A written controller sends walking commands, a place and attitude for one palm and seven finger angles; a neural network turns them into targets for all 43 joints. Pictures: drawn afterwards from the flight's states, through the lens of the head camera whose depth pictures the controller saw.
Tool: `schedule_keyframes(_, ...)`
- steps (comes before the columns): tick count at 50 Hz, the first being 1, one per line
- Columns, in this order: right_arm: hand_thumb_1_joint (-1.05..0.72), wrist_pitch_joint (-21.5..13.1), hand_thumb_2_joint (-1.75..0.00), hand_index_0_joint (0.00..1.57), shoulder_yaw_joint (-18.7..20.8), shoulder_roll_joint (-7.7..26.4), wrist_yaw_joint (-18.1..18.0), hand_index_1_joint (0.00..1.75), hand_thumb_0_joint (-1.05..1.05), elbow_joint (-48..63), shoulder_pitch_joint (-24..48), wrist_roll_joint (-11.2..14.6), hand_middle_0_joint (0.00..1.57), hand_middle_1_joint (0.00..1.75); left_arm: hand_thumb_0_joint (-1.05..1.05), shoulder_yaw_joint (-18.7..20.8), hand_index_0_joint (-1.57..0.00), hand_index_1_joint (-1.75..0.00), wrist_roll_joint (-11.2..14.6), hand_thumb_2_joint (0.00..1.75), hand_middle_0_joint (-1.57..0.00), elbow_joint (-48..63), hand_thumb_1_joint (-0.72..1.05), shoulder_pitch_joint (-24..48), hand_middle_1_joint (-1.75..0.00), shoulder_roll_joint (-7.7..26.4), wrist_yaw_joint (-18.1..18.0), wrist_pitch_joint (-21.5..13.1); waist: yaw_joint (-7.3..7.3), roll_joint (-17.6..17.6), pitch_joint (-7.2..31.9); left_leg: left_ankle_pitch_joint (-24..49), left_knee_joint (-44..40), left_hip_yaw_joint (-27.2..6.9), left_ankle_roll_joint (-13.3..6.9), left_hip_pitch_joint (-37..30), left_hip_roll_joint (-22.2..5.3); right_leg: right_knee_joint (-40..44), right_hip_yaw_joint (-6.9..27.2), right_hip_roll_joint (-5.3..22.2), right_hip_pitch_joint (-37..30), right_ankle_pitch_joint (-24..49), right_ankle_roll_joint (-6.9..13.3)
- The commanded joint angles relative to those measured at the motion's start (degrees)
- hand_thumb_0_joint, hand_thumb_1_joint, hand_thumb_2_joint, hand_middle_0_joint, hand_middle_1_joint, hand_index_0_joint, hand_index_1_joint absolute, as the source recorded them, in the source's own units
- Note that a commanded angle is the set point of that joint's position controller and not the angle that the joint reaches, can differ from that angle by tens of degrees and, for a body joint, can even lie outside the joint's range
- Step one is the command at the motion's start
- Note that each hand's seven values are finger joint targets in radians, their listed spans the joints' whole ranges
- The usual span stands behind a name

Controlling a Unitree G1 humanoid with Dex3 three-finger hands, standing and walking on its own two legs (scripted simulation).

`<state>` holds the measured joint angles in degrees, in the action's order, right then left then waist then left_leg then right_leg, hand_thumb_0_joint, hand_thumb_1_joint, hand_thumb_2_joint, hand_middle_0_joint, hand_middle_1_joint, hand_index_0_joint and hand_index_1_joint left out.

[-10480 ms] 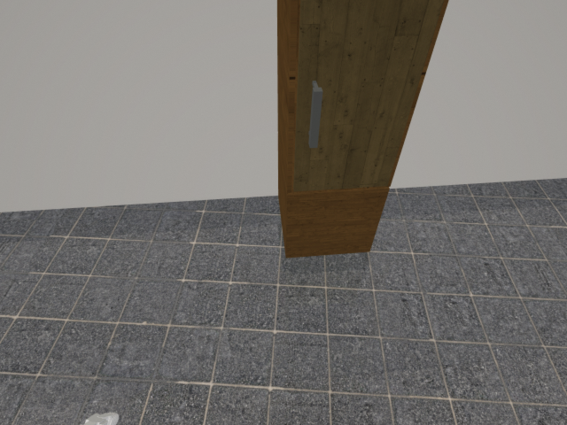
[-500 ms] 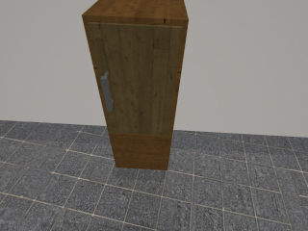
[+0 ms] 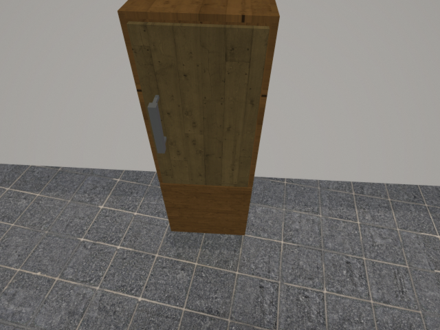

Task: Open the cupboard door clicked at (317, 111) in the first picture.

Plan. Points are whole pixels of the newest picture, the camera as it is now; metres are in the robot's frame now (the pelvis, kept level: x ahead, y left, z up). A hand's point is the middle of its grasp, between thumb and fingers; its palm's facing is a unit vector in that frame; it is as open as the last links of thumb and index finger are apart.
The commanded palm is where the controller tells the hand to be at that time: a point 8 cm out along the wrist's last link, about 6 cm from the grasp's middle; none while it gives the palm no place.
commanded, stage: shuffle to correct the standing spot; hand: left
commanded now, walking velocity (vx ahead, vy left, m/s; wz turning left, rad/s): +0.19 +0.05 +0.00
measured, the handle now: (159, 125) +0.67 +0.23 -0.03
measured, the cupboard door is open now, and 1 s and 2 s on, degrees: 0 0 0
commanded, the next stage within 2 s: come to a stop and stand still in 0.38 s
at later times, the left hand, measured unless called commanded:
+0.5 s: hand out of the picture +0.13 +0.20 -0.19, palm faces +0.01 -0.99 -0.17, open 7.3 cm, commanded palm none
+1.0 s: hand (141, 278) +0.27 +0.20 -0.16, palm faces +0.07 -0.96 -0.28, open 7.2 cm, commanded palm none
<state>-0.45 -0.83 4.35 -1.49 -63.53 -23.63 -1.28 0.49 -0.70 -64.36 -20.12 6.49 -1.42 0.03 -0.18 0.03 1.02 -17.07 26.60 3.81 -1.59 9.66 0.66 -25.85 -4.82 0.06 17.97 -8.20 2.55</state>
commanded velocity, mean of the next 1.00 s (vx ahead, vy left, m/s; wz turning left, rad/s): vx -0.03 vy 0.04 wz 0.00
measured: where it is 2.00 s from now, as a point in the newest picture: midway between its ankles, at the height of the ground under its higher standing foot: outside the picture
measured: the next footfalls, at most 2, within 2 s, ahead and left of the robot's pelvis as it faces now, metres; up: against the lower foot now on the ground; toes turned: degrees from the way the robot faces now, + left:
right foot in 0.66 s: +0.31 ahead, -0.06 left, +0.00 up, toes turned -4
left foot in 1.18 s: +0.19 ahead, +0.14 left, +0.00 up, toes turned +5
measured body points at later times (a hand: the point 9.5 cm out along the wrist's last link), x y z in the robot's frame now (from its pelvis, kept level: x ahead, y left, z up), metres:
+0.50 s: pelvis +0.12 +0.02 -0.01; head +0.15 +0.03 +0.44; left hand +0.13 +0.25 -0.17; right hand +0.02 -0.16 -0.15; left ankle -0.03 +0.10 -0.74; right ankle +0.12 -0.08 -0.66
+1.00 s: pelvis +0.20 +0.00 +0.00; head +0.25 -0.02 +0.44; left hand +0.26 +0.25 -0.14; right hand +0.33 -0.24 -0.15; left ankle +0.19 +0.18 -0.67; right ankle +0.27 -0.06 -0.74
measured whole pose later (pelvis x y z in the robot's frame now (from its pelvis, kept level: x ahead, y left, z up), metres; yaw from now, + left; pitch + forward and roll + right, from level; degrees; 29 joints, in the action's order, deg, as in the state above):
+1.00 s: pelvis +0.20 +0.00 +0.00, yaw +2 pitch +1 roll +3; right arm 2.4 4.0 13.5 -0.8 -53.3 -4.0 -0.9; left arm 2.3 -1.3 -54.7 -9.0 10.3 -1.8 0.6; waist -0.6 0.1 -5.7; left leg -22.7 60.4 -2.0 3.4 30.0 -0.7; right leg -30.2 -6.1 1.2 21.7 -9.8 5.5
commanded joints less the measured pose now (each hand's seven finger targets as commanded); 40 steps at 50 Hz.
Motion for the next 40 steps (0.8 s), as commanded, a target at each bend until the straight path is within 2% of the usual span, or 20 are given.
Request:
schedule_keyframes(1, -0.90, -0.4, -0.90, 0.20, 0.6, 4.6, -0.4, 0.30, 0.00, 0.4, -6.7, -0.3, 0.20, 0.30, 0.00, 1.2, -0.20, -0.30, -0.5, 0.90, -0.20, 2.5, 0.90, -2.8, -0.30, 5.2, -0.3, -1.2, -0.03, 0.6, -6.7, -13.1, -7.6, -5.8, -2.5, 11.4, -4.8, 6.2, 10.2, 5.7, -3.6, -22.0, 1.0)
schedule_keyframes(9, -0.90, -1.9, -0.90, 0.20, 0.6, 3.5, -0.3, 0.30, 0.00, 1.2, -6.2, -0.1, 0.20, 0.30, 0.00, 2.2, -0.20, -0.30, -0.5, 0.90, -0.20, 2.3, 0.90, -6.0, -0.30, 5.6, 0.4, -2.2, -1.13, 1.3, -7.1, -9.0, 0.1, -2.5, -2.5, 13.6, -3.0, 4.7, 14.8, 9.0, -6.6, -21.9, 5.2)
schedule_keyframes(12, -0.90, -1.8, -0.90, 0.20, 0.6, 2.9, 0.0, 0.30, 0.00, 1.8, -6.8, -0.2, 0.20, 0.30, 0.00, 2.9, -0.20, -0.30, -0.5, 0.90, -0.20, 2.2, 0.90, -6.8, -0.30, 6.6, 0.1, -2.1, -0.72, 4.9, -8.4, -7.7, 5.8, -0.4, -2.1, 14.1, -1.6, 6.1, 17.9, 11.5, -4.9, -25.3, 7.6)
schedule_keyframes(14, -0.90, -2.1, -0.90, 0.20, 0.4, 2.8, 0.1, 0.30, 0.00, 1.6, -7.9, -0.1, 0.20, 0.30, 0.00, 3.1, -0.20, -0.30, -0.5, 0.90, -0.20, 2.6, 0.90, -5.9, -0.30, 6.6, 0.1, -2.2, 0.38, 3.3, -8.3, -6.1, 4.1, -0.4, -2.3, 9.9, -1.9, 3.5, 16.3, 11.3, -1.5, -21.7, 8.0)
schedule_keyframes(15, -0.90, -2.4, -0.90, 0.20, 0.4, 3.0, 0.1, 0.30, 0.00, 0.8, -9.7, -0.1, 0.20, 0.30, 0.00, 2.9, -0.20, -0.30, -0.5, 0.90, -0.20, 3.3, 0.90, -4.0, -0.30, 5.9, 0.3, -2.2, 1.54, -0.2, -7.6, -4.2, 0.0, -2.2, -2.8, 4.8, -2.9, -0.9, 12.5, 8.9, 2.0, -18.7, 6.9)
schedule_keyframes(16, -0.90, -2.8, -0.90, 0.20, 0.8, 4.6, -0.1, 0.30, 0.00, -0.5, -14.0, -0.3, 0.20, 0.30, 0.00, 2.4, -0.20, -0.30, -0.6, 0.90, -0.20, 4.8, 0.90, -0.3, -0.30, 3.8, 0.5, -2.1, 3.82, -9.0, -8.6, 0.0, -6.2, -10.7, -5.1, -1.8, -8.6, -11.6, 4.8, 3.2, 9.9, -15.4, 4.0)
schedule_keyframes(17, -0.90, -3.0, -0.90, 0.20, 1.5, 7.6, -0.9, 0.30, 0.00, -2.2, -18.5, -0.6, 0.20, 0.30, 0.00, 1.8, -0.20, -0.30, -0.8, 0.90, -0.20, 7.1, 0.90, 5.2, -0.30, 1.9, 0.7, -2.4, 6.19, -17.9, -11.1, 16.1, -11.1, -23.2, -9.3, -10.5, -17.7, -25.0, -3.5, -1.2, 22.5, -17.0, 1.1)
schedule_keyframes(18, -0.90, -3.2, -0.90, 0.20, 1.2, 7.4, -1.5, 0.30, 0.00, -3.3, -20.7, -0.7, 0.20, 0.30, 0.00, 1.7, -0.20, -0.30, -1.1, 0.90, -0.20, 9.0, 0.90, 9.3, -0.30, 3.3, 0.7, -3.1, 7.20, -16.7, -12.7, 38.3, -10.0, -27.0, -12.5, -18.2, -20.3, -34.2, -0.8, -0.5, 31.9, -23.2, 0.9)
schedule_keyframes(20, -0.90, -4.1, -0.90, 0.20, 0.5, 6.3, -2.0, 0.30, 0.00, -2.6, -19.5, -0.6, 0.20, 0.30, 0.00, 2.4, -0.20, -0.30, -0.7, 0.90, -0.20, 9.4, 0.90, 11.4, -0.30, 4.1, 1.3, -3.8, 6.26, -8.9, -11.4, 57.9, -5.4, -20.3, -13.1, -22.4, -19.5, -42.1, 1.0, 2.6, 35.8, -22.3, 1.4)
schedule_keyframes(22, -0.90, -4.6, -0.90, 0.20, 0.6, 7.2, -2.1, 0.30, 0.00, -1.9, -17.2, -0.7, 0.20, 0.30, 0.00, 2.4, -0.20, -0.30, -0.5, 0.90, -0.20, 10.3, 0.90, 14.4, -0.30, 3.3, 2.1, -3.5, 5.19, -5.0, -11.3, 55.3, -6.3, -16.1, -11.4, -20.6, -17.3, -43.0, 0.1, 3.0, 35.5, -19.4, 1.2)
schedule_keyframes(24, -0.90, -4.9, -0.90, 0.20, 0.5, 7.3, -2.2, 0.30, 0.00, -1.4, -14.4, -0.4, 0.20, 0.30, 0.00, 1.8, -0.20, -0.30, -0.3, 0.90, -0.20, 10.9, 0.90, 15.8, -0.30, 2.2, 2.6, -3.0, 3.31, -6.3, -11.6, 49.4, -10.1, -11.1, -9.3, -15.7, -13.8, -39.7, -1.9, 2.5, 31.4, -13.7, 0.7)
schedule_keyframes(27, -0.90, -4.5, -0.90, 0.20, 0.3, 7.8, -2.3, 0.30, 0.00, -0.7, -10.3, 0.1, 0.20, 0.30, 0.00, 1.1, -0.20, -0.30, 0.2, 0.90, -0.20, 11.3, 0.90, 15.1, -0.30, 1.8, 2.4, -2.5, 0.72, -7.6, -9.8, 63.5, -9.7, -4.0, -5.5, -7.2, -9.1, -24.3, -6.2, -1.1, 14.6, -5.8, 0.9)
schedule_keyframes(29, -0.90, -4.0, -0.90, 0.20, 1.6, 11.7, -2.5, 0.30, 0.00, 0.0, -6.9, 0.7, 0.20, 0.30, 0.00, 1.3, -0.20, -0.30, 0.2, 0.90, -0.20, 8.8, 0.90, 6.0, -0.30, 4.3, 1.2, -2.6, -3.67, -7.6, -2.8, 72.2, -1.6, -4.1, -3.9, -8.2, -10.4, -15.6, -5.1, -3.4, 0.0, -0.1, 1.4)
schedule_keyframes(31, -0.90, -3.4, -0.90, 0.20, 3.3, 15.7, -2.1, 0.30, 0.00, 1.4, -4.1, 1.6, 0.20, 0.30, 0.00, 2.9, -0.20, -0.30, -0.3, 0.90, -0.20, 6.2, 0.90, -3.2, -0.30, 10.2, 0.1, -3.0, -7.71, -6.1, 2.6, 62.6, 10.2, -5.4, -1.2, -6.7, -9.5, -3.1, -2.1, -0.7, -12.7, 12.6, 3.1)
schedule_keyframes(32, -0.90, -3.3, -0.90, 0.20, 4.0, 14.6, -1.5, 0.30, 0.00, 1.8, -3.6, 2.2, 0.20, 0.30, 0.00, 3.9, -0.20, -0.30, -0.6, 0.90, -0.20, 5.2, 0.90, -6.7, -0.30, 15.1, -0.7, -3.5, -9.35, 2.3, 6.1, 39.7, 23.1, -4.3, -0.5, 1.2, -5.8, -2.5, 4.7, 7.8, -22.5, 32.4, 6.2)
schedule_keyframes(33, -0.90, -3.1, -0.90, 0.20, 3.6, 8.5, -1.4, 0.30, 0.00, 2.1, -7.0, 2.6, 0.20, 0.30, 0.00, 4.2, -0.20, -0.30, -0.5, 0.90, -0.20, 4.6, 0.90, -9.6, -0.30, 15.5, -1.4, -3.4, -7.97, 12.4, 12.6, -17.1, 42.2, -2.3, 1.1, 11.5, 4.1, -7.5, 20.4, 23.3, -32.1, 73.6, 13.1)
schedule_keyframes(34, -0.90, -2.4, -0.90, 0.20, 3.5, 8.2, -1.7, 0.30, 0.00, 2.5, -9.1, 2.3, 0.20, 0.30, 0.00, 4.0, -0.20, -0.30, -0.3, 0.90, -0.20, 5.5, 0.90, -9.1, -0.30, 15.5, -1.6, -3.2, -5.97, 12.6, 16.6, -21.8, 49.0, -9.0, 0.4, 11.2, 4.9, -5.7, 23.4, 27.8, -30.3, 82.1, 16.2)
schedule_keyframes(35, -0.90, -1.5, -0.90, 0.20, 4.0, 7.2, -1.6, 0.30, 0.00, 3.0, -6.1, 2.1, 0.20, 0.30, 0.00, 3.9, -0.20, -0.30, -0.2, 0.90, -0.20, 6.5, 0.90, -5.3, -0.30, 14.5, -2.1, -2.6, -5.04, 8.1, 9.0, -19.7, 49.9, -9.9, 0.4, 14.0, 3.5, -2.9, 19.7, 27.0, -24.1, 71.8, 15.7)
schedule_keyframes(37, -0.90, 1.3, -0.90, 0.20, 3.9, 5.9, -1.0, 0.30, 0.00, 3.2, -1.8, 1.5, 0.20, 0.30, 0.00, 3.3, -0.20, -0.30, 0.1, 0.90, -0.20, 9.0, 0.90, 4.2, -0.30, 11.6, -2.1, -1.5, -1.31, 4.9, 1.1, -15.2, 52.1, -8.9, 1.7, 14.4, -0.3, 1.0, 16.1, 22.5, -7.8, 51.1, 13.8)
schedule_keyframes(40, -0.90, 3.6, -0.90, 0.20, 4.0, 6.4, 0.1, 0.30, 0.00, 3.9, -0.9, 0.8, 0.20, 0.30, 0.00, 3.3, -0.20, -0.30, -0.1, 0.90, -0.20, 10.6, 0.90, 8.1, -0.30, 11.4, -1.9, -1.6, 1.72, 4.4, 0.6, -9.1, 46.5, -6.4, 3.4, 14.0, -0.2, 3.9, 7.6, 17.5, -1.2, 43.3, 8.9)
